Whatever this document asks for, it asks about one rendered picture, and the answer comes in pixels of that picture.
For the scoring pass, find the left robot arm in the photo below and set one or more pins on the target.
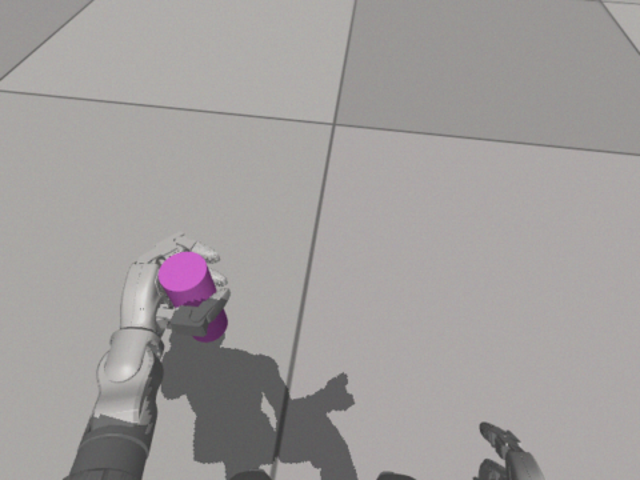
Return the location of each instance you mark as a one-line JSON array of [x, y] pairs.
[[117, 440]]

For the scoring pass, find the can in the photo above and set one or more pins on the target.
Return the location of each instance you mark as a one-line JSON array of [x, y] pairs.
[[187, 281]]

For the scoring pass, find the right robot hand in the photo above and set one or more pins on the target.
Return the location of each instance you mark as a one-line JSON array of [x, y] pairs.
[[520, 465]]

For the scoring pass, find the left robot hand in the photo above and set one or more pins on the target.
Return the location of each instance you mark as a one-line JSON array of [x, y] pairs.
[[145, 303]]

